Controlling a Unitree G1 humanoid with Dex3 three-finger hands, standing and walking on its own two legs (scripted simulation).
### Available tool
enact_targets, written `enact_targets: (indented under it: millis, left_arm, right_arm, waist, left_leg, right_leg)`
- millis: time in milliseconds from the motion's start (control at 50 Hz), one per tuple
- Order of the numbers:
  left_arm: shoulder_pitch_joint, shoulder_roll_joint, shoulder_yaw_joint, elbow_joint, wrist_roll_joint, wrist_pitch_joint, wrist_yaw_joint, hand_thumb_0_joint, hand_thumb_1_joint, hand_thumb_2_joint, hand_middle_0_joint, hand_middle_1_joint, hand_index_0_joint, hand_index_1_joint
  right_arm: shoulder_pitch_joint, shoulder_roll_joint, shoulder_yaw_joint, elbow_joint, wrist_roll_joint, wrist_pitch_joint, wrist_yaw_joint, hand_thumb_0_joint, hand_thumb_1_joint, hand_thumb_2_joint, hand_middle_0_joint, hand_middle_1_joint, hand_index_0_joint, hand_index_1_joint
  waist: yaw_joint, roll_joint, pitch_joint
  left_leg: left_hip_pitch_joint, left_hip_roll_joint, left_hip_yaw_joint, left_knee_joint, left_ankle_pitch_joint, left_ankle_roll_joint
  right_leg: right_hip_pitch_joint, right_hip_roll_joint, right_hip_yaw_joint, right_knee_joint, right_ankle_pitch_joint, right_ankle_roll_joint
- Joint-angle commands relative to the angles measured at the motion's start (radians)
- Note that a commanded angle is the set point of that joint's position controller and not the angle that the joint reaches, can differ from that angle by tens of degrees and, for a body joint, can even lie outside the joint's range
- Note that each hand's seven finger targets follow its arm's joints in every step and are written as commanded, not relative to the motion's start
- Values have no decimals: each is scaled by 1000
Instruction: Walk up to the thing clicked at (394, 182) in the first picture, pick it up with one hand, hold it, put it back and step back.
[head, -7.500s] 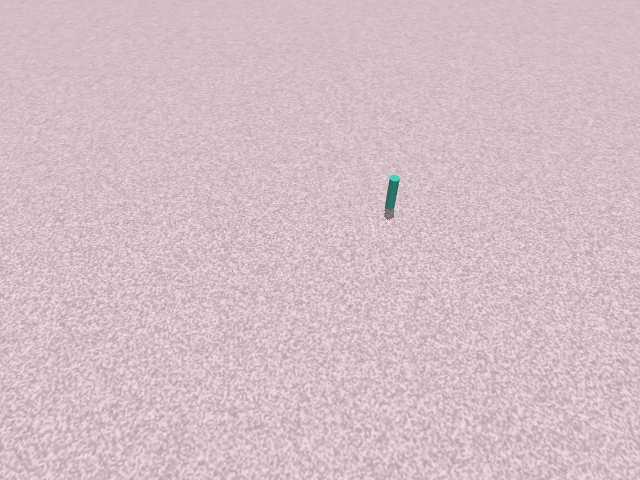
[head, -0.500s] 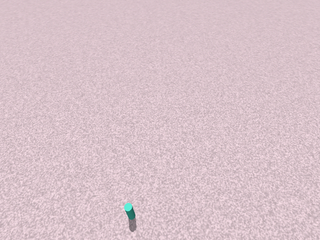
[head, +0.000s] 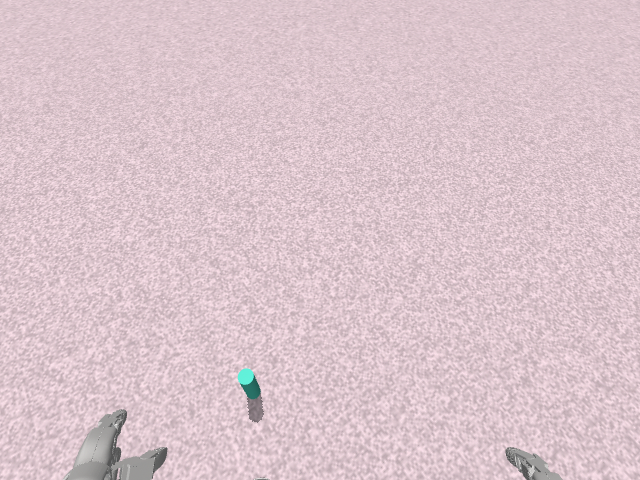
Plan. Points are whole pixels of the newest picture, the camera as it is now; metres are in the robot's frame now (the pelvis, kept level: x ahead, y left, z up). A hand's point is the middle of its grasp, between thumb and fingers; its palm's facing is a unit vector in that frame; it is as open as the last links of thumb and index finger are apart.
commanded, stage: go down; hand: left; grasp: from the side
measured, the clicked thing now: (249, 384) +0.40 +0.21 -0.68
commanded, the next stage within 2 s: none
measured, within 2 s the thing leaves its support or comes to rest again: neither
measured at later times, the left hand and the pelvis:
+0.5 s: hand (132, 473) +0.15 +0.29 -0.19, palm faces +0.09 -0.95 -0.31, open 17.3 cm; pelvis +0.00 +0.01 -0.07, yaw +0 degrees
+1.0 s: hand (131, 428) +0.22 +0.33 -0.26, palm faces +0.14 -0.96 -0.24, open 17.5 cm; pelvis -0.04 +0.00 -0.18, yaw -1 degrees
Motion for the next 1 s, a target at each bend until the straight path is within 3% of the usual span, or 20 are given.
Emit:
enact_targets:
  millis: [0,40,80,100,160,180,240,280,300,340,360,400,440,480,560,620,660,740,840,980]
  left_arm:
    - [82,218,95,-110,13,32,-5,0,-16,144,-37,-73,-45,-63]
    - [78,217,107,-125,16,52,-18,0,-136,132,-37,-76,-41,-71]
    - [138,252,160,-148,11,54,-25,0,-254,110,-48,-88,-53,-83]
    - [110,228,136,-206,9,47,-37,0,-295,111,-46,-94,-51,-90]
    - [158,233,165,-308,-2,38,-57,0,-425,59,-62,-88,-67,-84]
    - [118,230,149,-399,-5,35,-62,0,-456,59,-65,-93,-69,-90]
    - [159,220,157,-497,-17,51,-70,0,-561,22,-82,-87,-83,-86]
    - [176,240,173,-572,-19,70,-70,0,-566,5,-86,-69,-86,-68]
    - [210,212,161,-563,-26,85,-71,0,-594,0,-93,-60,-92,-60]
    - [260,259,204,-600,-23,108,-65,0,-595,0,-88,-55,-89,-53]
    - [266,219,168,-641,-31,120,-73,0,-611,0,-89,-62,-90,-60]
    - [307,266,216,-658,-26,144,-67,0,-610,0,-90,-50,-93,-46]
    - [316,216,184,-693,-36,158,-76,0,-601,0,-92,-58,-94,-55]
    - [331,250,225,-704,-38,168,-78,0,-591,0,-91,-41,-92,-39]
    - [359,225,217,-720,-53,163,-106,0,-584,0,-89,-42,-91,-39]
    - [366,245,246,-732,-66,138,-129,0,-577,0,-89,-34,-91,-33]
    - [311,265,265,-719,-76,106,-147,0,-563,0,-92,-25,-93,-23]
    - [171,309,309,-627,-99,-6,-194,0,-591,0,-90,-29,-91,-27]
    - [25,394,369,-587,-138,-172,-279,0,-599,19,-76,-86,-78,-82]
    - [-21,504,487,-420,-168,-247,-359,0,-606,66,-71,-105,-64,-109]
  right_arm:
    - [51,-168,-76,-155,3,-31,-6,0,-932,-906,199,300,199,300]
    - [31,-164,-76,-192,3,-34,0,0,-924,-905,199,300,199,300]
    - [27,-165,-79,-224,2,-43,3,0,-917,-903,199,300,199,300]
    - [29,-161,-81,-240,3,-48,4,0,-915,-902,199,300,199,300]
    - [40,-149,-80,-281,1,-68,1,0,-905,-899,199,300,199,300]
    - [37,-155,-89,-300,3,-75,-5,0,-896,-896,199,300,199,300]
    - [54,-154,-90,-316,0,-90,-18,0,-889,-894,199,300,199,300]
    - [50,-150,-90,-330,-1,-100,-26,0,-890,-893,199,300,199,300]
    - [54,-149,-85,-320,-1,-104,-30,0,-895,-894,199,300,199,300]
    - [53,-148,-81,-329,-3,-111,-37,0,-882,-891,199,300,199,300]
    - [39,-146,-82,-343,-2,-116,-40,0,-880,-890,199,300,199,300]
    - [46,-141,-74,-340,-6,-122,-47,0,-881,-890,199,300,199,300]
    - [30,-141,-73,-359,-7,-131,-51,0,-884,-891,199,300,199,300]
    - [32,-141,-73,-358,-10,-137,-54,0,-894,-894,199,300,199,300]
    - [30,-129,-66,-377,-17,-150,-58,0,-901,-896,199,300,199,300]
    - [20,-131,-66,-383,-20,-165,-58,0,-917,-900,199,300,199,300]
    - [21,-139,-69,-377,-24,-177,-57,0,-929,-903,199,300,199,300]
    - [5,-145,-63,-366,-29,-197,-54,0,-937,-905,199,300,199,300]
    - [-6,-173,-64,-360,-28,-214,-57,0,-916,-900,199,300,199,300]
    - [-5,-223,-65,-318,-32,-192,-47,0,-895,-898,199,300,199,300]
  waist:
    - [23,66,-270]
    - [13,52,-227]
    - [31,53,-253]
    - [13,64,-258]
    - [9,67,-308]
    - [3,89,-327]
    - [-17,84,-379]
    - [-11,108,-385]
    - [-21,91,-370]
    - [-8,102,-361]
    - [-15,103,-366]
    - [-4,119,-372]
    - [-19,117,-376]
    - [-11,126,-367]
    - [-22,119,-366]
    - [-11,120,-387]
    - [-27,118,-394]
    - [-35,94,-396]
    - [-13,135,-517]
    - [40,159,-671]
  left_leg:
    - [20,-49,20,18,205,14]
    - [-55,-41,14,73,162,15]
    - [-108,-34,7,121,125,15]
    - [-124,-31,5,147,100,16]
    - [-173,-23,-6,213,75,19]
    - [-179,-25,-3,233,64,20]
    - [-177,-11,-14,277,108,19]
    - [-193,-11,-17,298,83,17]
    - [-206,-6,-24,303,90,15]
    - [-235,-8,-24,319,50,17]
    - [-243,-7,-27,327,52,16]
    - [-249,-7,-24,345,59,16]
    - [-258,-4,-32,358,79,14]
    - [-282,-3,-40,372,76,12]
    - [-328,-7,-37,416,60,17]
    - [-363,-9,-32,458,71,21]
    - [-392,-6,-41,493,76,21]
    - [-540,-11,-41,603,-19,31]
    - [-655,-15,-51,714,-140,28]
    - [-709,-13,-83,831,-56,23]
  right_leg:
    - [64,41,-9,20,189,-46]
    - [-22,45,-11,66,133,-46]
    - [-63,47,-16,123,88,-47]
    - [-112,48,-12,152,64,-48]
    - [-170,45,-13,230,43,-46]
    - [-201,42,-5,242,38,-45]
    - [-232,45,-8,294,75,-44]
    - [-263,43,-8,311,48,-43]
    - [-277,46,-15,325,44,-43]
    - [-290,45,-12,334,14,-43]
    - [-298,44,-14,341,16,-41]
    - [-303,44,-13,357,20,-42]
    - [-325,44,-18,378,28,-43]
    - [-347,45,-22,397,14,-44]
    - [-389,43,-20,429,9,-43]
    - [-419,39,-13,464,19,-44]
    - [-463,39,-16,504,15,-44]
    - [-599,36,-3,605,-53,-43]
    - [-740,27,19,729,-163,-47]
    - [-868,33,-4,883,-127,-59]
